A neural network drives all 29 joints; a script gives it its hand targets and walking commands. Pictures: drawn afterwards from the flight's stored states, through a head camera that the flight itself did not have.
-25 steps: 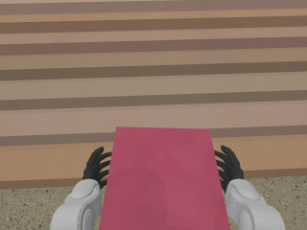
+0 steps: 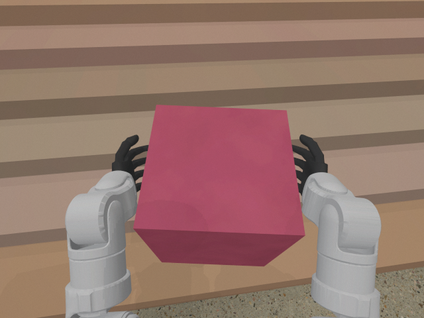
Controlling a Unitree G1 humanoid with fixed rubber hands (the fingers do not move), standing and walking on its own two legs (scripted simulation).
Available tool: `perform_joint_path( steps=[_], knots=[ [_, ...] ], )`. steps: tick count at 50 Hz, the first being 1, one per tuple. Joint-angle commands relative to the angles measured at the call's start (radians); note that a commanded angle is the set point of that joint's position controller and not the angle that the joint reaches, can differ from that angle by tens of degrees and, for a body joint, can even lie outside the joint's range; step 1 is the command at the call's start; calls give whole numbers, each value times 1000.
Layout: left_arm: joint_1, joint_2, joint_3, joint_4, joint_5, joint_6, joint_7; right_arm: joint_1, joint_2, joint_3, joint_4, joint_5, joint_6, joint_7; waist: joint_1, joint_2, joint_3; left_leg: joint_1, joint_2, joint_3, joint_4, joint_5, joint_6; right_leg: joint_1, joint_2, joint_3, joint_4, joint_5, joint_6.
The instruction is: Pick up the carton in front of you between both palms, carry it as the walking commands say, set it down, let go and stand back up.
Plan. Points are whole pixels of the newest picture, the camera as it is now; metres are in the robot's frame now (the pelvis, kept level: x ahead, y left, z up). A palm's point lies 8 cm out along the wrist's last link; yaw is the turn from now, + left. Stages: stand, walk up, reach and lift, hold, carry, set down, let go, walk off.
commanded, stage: carry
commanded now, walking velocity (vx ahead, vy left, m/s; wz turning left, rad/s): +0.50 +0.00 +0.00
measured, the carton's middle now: (216, 195) +0.34 -0.01 +0.07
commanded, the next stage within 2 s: none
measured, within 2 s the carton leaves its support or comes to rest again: neither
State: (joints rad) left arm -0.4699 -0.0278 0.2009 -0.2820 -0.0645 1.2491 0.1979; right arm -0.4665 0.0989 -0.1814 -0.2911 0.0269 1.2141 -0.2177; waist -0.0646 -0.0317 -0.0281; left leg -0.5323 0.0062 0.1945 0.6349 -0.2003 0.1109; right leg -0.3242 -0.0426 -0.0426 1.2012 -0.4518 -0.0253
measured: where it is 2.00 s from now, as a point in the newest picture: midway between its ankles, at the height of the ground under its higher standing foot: (219, 25)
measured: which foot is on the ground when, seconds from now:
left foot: down 0.00-0.46, up 0.48-0.72, down 0.74-1.00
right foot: up 0.00-0.26, down 0.28-0.38, up 0.40-0.46, down 0.48-0.72, up 0.74-1.00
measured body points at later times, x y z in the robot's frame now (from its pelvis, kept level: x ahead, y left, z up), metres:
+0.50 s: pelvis +0.40 -0.04 +0.00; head +0.45 -0.03 +0.45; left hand +0.75 +0.10 +0.11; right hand +0.75 -0.20 +0.12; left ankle +0.12 +0.06 -0.64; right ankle +0.39 -0.11 -0.63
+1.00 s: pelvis +0.91 -0.07 +0.24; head +0.94 -0.09 +0.69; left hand +1.30 -0.03 +0.39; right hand +1.21 -0.33 +0.39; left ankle +0.76 -0.02 -0.49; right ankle +0.99 -0.17 -0.32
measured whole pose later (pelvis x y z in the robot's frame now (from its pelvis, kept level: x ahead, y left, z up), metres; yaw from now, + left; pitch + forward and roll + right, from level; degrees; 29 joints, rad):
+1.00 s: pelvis +0.91 -0.07 +0.24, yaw -4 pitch +5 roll -2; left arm -0.51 -0.12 0.28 -0.25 0.12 1.08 0.17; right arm -0.57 0.07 -0.19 -0.22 0.06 1.11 -0.23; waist -0.29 0.08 0.00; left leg -0.03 -0.12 -0.07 0.39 -0.30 0.16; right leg -1.02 0.08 -0.04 1.56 -0.60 -0.10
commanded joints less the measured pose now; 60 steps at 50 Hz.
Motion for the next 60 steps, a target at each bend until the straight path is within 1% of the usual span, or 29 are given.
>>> perform_joint_path(
  steps=[1, 12, 18, 20, 21, 22, 23, 24, 26, 29, 31, 32, 33, 34, 35, 36, 38, 39, 44, 46, 48, 50, 51, 52, 54, 55, 56, 58, 60],
  knots=[
    [-682, -753, -520, -73, -115, -115, -2, -681, 721, 577, -74, 283, -80, 90, 8, 153, -487, 635, 274, -380, -244, 312, 74, -379, -30, 20, 78, 138, -42],
    [-585, -759, -591, -77, -87, -148, -39, -577, 710, 624, -86, 240, -109, 108, -78, 154, -406, 1037, 280, -383, -147, 636, 152, -922, -13, -63, 184, 21, -53],
    [-494, -620, -516, -17, -32, -112, -8, -462, 612, 616, 5, 249, -83, 83, -199, 150, -241, 1433, 252, -409, 1, 1412, 92, -1494, 34, -78, 400, -541, -83],
    [-426, -587, -475, 24, 2, -111, 3, -511, 629, 627, -5, 265, -82, 81, 21, 120, -400, 869, 74, -159, 324, 1776, -39, -535, 124, -110, -432, -200, -75],
    [-477, -597, -466, -44, 6, -121, 2, -472, 665, 658, -37, 295, -102, 88, 217, 126, -545, 469, 63, -135, 641, 1598, -95, 158, 143, -89, -712, 238, -63],
    [-480, -667, -487, -75, -15, -135, -1, -530, 739, 669, -80, 301, -128, 98, 323, -76, -474, 8, -88, -114, 963, 17, -113, 574, -31, 78, -869, 880, -131],
    [-425, -679, -490, -62, -36, -146, 2, -524, 693, 646, -71, 286, -130, 101, 246, -282, -572, -392, -158, -354, 1329, -469, -118, 823, -221, 428, -453, 1754, -174],
    [-464, -675, -526, -110, -83, -165, -1, -494, 701, 623, -70, 275, -123, 96, 268, -282, -696, -405, -214, -455, 1501, -370, -103, 826, -265, 610, -455, 1962, -269],
    [-667, -883, -671, -352, -235, -214, -35, -630, 791, 584, -310, 288, -182, 92, 308, 59, -439, -704, -133, -395, 1482, -481, -80, 753, -163, 612, -521, 1161, -287],
    [-582, -870, -794, -261, -311, -227, -91, -355, 651, 449, -91, 95, -236, 46, 250, 109, -389, -773, -127, -185, 1152, -619, -43, 860, -92, 412, -576, 1303, -164],
    [-585, -822, -830, -196, -366, -255, -130, -324, 521, 367, -107, -54, -283, 15, 171, 91, -456, -328, -103, -20, 659, -598, -50, 620, -43, 140, -666, 1533, -76],
    [-561, -803, -815, -152, -371, -269, -138, -326, 500, 378, -103, -94, -281, 15, -14, -25, -533, 243, -161, 18, 372, -452, -50, 201, -4, 58, -589, 1705, -64],
    [-615, -802, -833, -179, -381, -274, -146, -305, 502, 396, -77, -86, -268, 28, -245, -116, -620, 661, -206, 89, 233, 70, -62, 10, 22, -8, -286, 1641, -43],
    [-623, -859, -831, -166, -357, -269, -155, -298, 576, 455, -65, -55, -259, 47, -329, 113, -603, 961, -75, -63, -153, 641, 21, -249, 251, -41, 267, 473, -2],
    [-559, -861, -807, -118, -312, -258, -158, -346, 670, 559, -88, -3, -239, 68, -232, 121, -555, 949, 72, -322, -156, 650, 121, -380, 238, 91, 616, -76, 23],
    [-553, -853, -784, -200, -316, -259, -156, -350, 711, 604, -111, 57, -236, 79, -107, 178, -669, 1027, 189, -663, 9, 1015, 199, -469, 226, 238, 716, -47, -22],
    [-473, -784, -680, -115, -213, -222, -132, -390, 755, 681, -122, 148, -187, 96, -62, 18, -610, 996, 243, -902, -57, 781, 260, -638, 197, 180, 749, 48, -74],
    [-529, -760, -640, -258, -223, -228, -122, -498, 774, 728, -227, 223, -177, 102, -50, 15, -531, 994, 203, -854, -81, 718, 231, -721, 147, 164, 683, -7, -48],
    [-183, -548, -343, 126, 133, -156, -35, -628, 736, 819, -67, 353, -92, 146, -124, -87, -308, 854, 138, -639, -168, 845, 147, -868, 133, 18, 537, -241, -74],
    [-320, -468, -268, 199, 206, -145, -13, -763, 728, 811, -4, 440, -79, 166, -93, -89, -216, 690, 97, -510, -268, 982, 85, -741, 111, -56, 212, -198, -89],
    [-532, -444, -258, 167, 196, -120, 2, -867, 751, 728, 80, 479, -70, 180, -10, 65, -217, 143, 6, -323, -299, 1139, 31, -121, 130, -159, -110, 98, -103],
    [-697, -523, -323, 26, 126, -92, 13, -872, 772, 658, 121, 490, -52, 185, 169, 179, -427, -79, 73, -313, 68, 1231, 2, 458, 112, -41, -324, 376, -160],
    [-743, -532, -334, -14, 73, -83, 12, -876, 771, 589, 155, 448, -30, 177, 287, 8, -525, -147, -57, -230, 671, 368, -67, 577, -45, 231, -475, 669, -324],
    [-758, -533, -358, -21, 19, -63, 20, -777, 771, 509, 189, 402, 1, 163, 249, -185, -668, -123, -225, -315, 1211, -157, -98, 543, -291, 749, -709, 936, -416],
    [-842, -666, -476, -65, -85, -31, 11, -720, 736, 407, 198, 288, 29, 127, 201, -42, -563, -348, -154, -370, 1375, -226, -64, 530, -242, 711, -713, 641, -423],
    [-758, -704, -486, 59, -78, -9, -2, -698, 692, 345, 239, 230, 41, 108, 265, 40, -369, -663, -137, -289, 1406, -378, -58, 625, -208, 719, -709, 863, -398],
    [-830, -749, -556, 21, -166, -2, -20, -644, 625, 261, 216, 143, 33, 80, 207, 117, -478, -711, -96, -320, 1435, -337, -38, 716, -297, 692, -620, 972, -379],
    [-960, -834, -617, 6, -257, -9, -45, -610, 514, 183, 235, -6, 18, 41, 209, 219, -420, -686, -61, -256, 1345, -379, -11, 601, -279, 666, -706, 749, -306],
    [-1098, -910, -680, -48, -367, -37, -83, -642, 469, 149, 234, -110, -9, 22, 204, 191, -359, -664, 4, -223, 1210, -451, -27, 472, -218, 577, -781, 765, -253]
  ],
)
